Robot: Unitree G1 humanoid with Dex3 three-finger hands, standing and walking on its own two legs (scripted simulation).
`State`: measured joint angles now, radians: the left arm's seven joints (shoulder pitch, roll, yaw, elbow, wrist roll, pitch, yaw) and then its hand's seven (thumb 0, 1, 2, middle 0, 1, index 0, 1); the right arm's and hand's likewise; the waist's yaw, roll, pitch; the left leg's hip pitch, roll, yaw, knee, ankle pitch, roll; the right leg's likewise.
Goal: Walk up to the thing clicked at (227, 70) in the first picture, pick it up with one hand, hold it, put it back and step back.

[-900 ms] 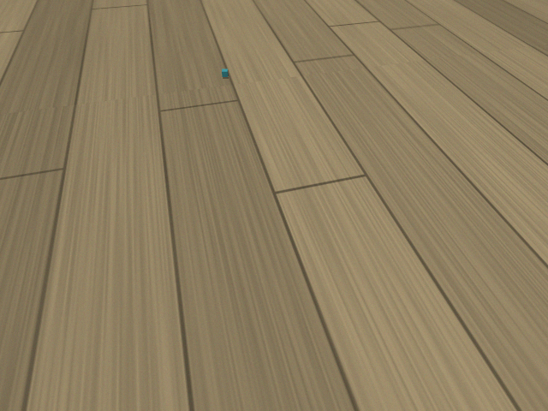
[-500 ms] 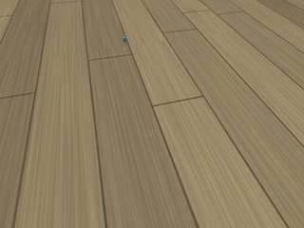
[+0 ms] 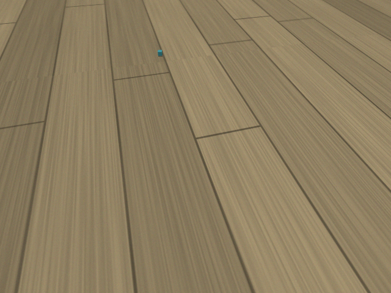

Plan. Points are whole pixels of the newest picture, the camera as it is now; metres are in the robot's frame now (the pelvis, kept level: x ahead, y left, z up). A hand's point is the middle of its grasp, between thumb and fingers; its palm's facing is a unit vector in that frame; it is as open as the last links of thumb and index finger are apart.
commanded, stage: stand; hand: left
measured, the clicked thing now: (160, 52) +2.32 +0.37 -0.76
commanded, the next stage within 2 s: walk up in 0.22 s
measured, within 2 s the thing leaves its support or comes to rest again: neither
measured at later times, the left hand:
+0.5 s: hand out of the picture +0.07 +0.32 -0.15, palm faces +0.07 -0.92 -0.40, open 7.3 cm
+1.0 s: hand (67, 187) +0.42 +0.38 -0.15, palm faces -0.04 -0.95 -0.32, open 7.3 cm
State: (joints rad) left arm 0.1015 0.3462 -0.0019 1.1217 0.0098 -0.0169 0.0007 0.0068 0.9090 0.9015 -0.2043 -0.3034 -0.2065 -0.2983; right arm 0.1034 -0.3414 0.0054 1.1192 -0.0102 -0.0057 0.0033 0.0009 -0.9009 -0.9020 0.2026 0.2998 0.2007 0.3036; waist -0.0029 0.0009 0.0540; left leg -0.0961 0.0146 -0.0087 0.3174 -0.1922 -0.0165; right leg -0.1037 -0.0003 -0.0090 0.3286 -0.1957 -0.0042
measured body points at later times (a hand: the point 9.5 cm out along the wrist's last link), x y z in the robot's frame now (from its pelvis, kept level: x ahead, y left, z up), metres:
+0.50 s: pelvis +0.05 +0.03 -0.01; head +0.05 +0.03 +0.44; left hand +0.06 +0.37 -0.12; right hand +0.16 -0.30 -0.12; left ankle +0.08 +0.16 -0.72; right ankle -0.01 -0.11 -0.75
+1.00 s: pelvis +0.31 +0.10 -0.01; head +0.32 +0.11 +0.44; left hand +0.42 +0.43 -0.12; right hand +0.33 -0.23 -0.13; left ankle +0.18 +0.21 -0.75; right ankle +0.51 -0.06 -0.71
